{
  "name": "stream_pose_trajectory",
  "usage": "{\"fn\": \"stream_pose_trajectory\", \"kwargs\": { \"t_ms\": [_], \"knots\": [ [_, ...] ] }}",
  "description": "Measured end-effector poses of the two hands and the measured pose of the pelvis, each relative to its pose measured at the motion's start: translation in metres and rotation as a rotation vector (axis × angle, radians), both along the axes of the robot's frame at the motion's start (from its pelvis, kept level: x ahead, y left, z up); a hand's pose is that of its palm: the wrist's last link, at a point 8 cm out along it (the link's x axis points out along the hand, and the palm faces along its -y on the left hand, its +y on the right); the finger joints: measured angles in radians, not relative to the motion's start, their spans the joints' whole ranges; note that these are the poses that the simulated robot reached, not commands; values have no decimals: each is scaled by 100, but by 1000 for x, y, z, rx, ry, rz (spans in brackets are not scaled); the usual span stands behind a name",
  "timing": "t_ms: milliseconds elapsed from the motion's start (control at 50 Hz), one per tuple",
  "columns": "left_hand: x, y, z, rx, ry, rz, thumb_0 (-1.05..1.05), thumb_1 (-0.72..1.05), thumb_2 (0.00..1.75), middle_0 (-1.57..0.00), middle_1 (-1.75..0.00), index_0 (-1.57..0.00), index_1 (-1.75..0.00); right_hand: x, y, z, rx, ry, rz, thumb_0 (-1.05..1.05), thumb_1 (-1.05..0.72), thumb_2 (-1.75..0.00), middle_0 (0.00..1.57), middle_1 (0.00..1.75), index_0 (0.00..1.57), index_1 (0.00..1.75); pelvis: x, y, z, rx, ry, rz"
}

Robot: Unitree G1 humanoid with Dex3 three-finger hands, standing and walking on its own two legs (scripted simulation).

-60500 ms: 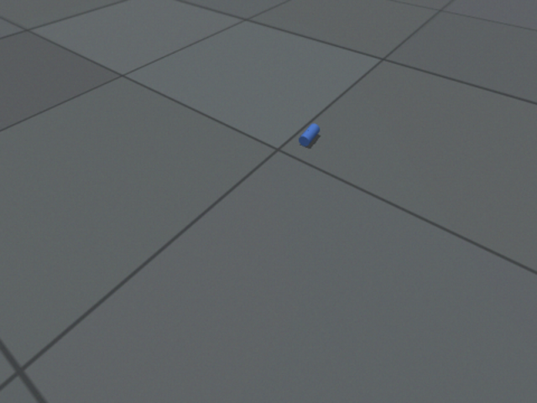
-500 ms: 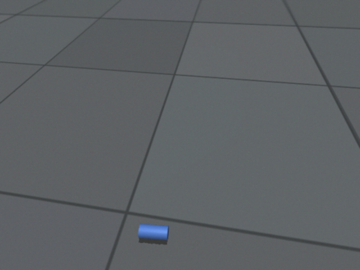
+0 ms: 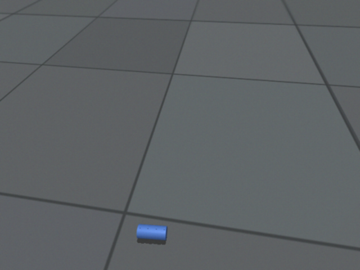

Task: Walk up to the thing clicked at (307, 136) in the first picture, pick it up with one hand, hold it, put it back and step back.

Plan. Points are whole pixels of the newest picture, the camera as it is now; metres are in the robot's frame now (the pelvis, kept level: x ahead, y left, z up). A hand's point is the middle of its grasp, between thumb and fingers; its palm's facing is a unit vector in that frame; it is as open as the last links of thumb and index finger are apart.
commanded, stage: stand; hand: left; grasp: from above
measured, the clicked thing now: (152, 231) +0.47 +0.20 -0.75
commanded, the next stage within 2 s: step back in 0.52 s
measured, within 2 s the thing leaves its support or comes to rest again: neither
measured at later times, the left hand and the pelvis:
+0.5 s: hand out of the picture +0.08 +0.25 -0.15, palm faces +0.00 -0.94 -0.34, open 7.3 cm; pelvis +0.01 +0.00 +0.00, yaw +0 degrees
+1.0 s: hand out of the picture +0.07 +0.33 -0.18, palm faces -0.03 -0.94 -0.34, open 7.3 cm; pelvis -0.07 +0.07 -0.01, yaw -1 degrees
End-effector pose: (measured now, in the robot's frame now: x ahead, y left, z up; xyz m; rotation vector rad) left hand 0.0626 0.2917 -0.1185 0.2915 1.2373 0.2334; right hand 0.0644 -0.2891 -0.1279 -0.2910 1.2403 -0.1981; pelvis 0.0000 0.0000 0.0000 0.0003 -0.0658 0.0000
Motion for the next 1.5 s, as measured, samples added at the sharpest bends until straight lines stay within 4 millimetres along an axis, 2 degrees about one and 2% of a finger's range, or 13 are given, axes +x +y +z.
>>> {"fn": "stream_pose_trajectory", "kwargs": {
  "t_ms": [340,520,660,760,840,900,960,1020,1200,1300,1360,1440,1500],
  "knots": [
    [3,-1,-1,0,12,-12,0,91,89,-20,-30,-21,-30,-8,-5,0,-2,35,-8,0,-91,-90,20,30,20,30,3,-3,0,-1,13,-2],
    [10,-1,1,3,-3,-15,0,91,89,-20,-30,-21,-30,-1,-6,0,-4,17,-5,0,-91,-90,20,30,20,30,6,-3,0,1,11,-3],
    [11,16,-2,25,-30,-5,0,91,89,-21,-30,-21,-30,3,-11,-1,-30,-2,-6,0,-91,-90,20,30,20,30,-16,6,-8,-4,19,1],
    [13,42,-10,41,-40,-46,0,90,89,-21,-30,-21,-30,-15,-4,3,-74,10,-11,0,-91,-90,20,30,20,30,-32,28,-15,-3,38,2],
    [23,67,-27,30,-85,-52,0,90,89,-20,-30,-21,-30,-43,11,3,-128,51,-3,0,-91,-90,20,30,20,30,-46,48,-27,-9,39,15],
    [21,75,-29,22,-95,-50,0,91,89,-20,-30,-21,-30,-66,28,10,-127,92,1,0,-91,-90,20,30,20,30,-56,56,-22,-18,34,9],
    [10,76,-27,5,-70,-56,0,91,90,-20,-30,-21,-30,-81,40,18,-127,108,-7,0,-91,-90,20,30,21,30,-64,63,-13,-33,50,4],
    [-9,79,-26,-5,-38,-72,0,91,90,-20,-30,-21,-30,-85,48,21,-128,77,-25,0,-90,-90,20,30,21,30,-71,70,-10,-30,56,-22],
    [-64,84,-24,29,28,-109,0,91,89,-20,-30,-21,-30,-91,60,6,-82,-82,-48,0,-90,-90,20,30,21,30,-106,75,-19,-4,21,-85],
    [-89,78,-16,56,3,-132,0,91,89,-20,-30,-21,-30,-111,50,-6,-47,-127,-52,0,-90,-90,20,30,21,30,-135,66,-26,9,9,-111],
    [-110,72,-8,71,-17,-131,0,91,89,-20,-30,-21,-30,-127,39,-12,-32,-138,-65,0,-90,-90,20,30,21,30,-152,58,-27,-14,-2,-111],
    [-141,65,4,75,-35,-115,0,91,89,-20,-30,-21,-30,-153,29,-7,-29,-116,-69,0,-91,-90,20,30,21,30,-170,50,-20,26,-4,-107],
    [-154,62,11,76,-46,-103,0,91,89,-20,-30,-21,-30,-176,22,0,-40,-88,-62,0,-91,-90,20,30,21,30,-183,49,-13,40,13,-98]
  ]
}}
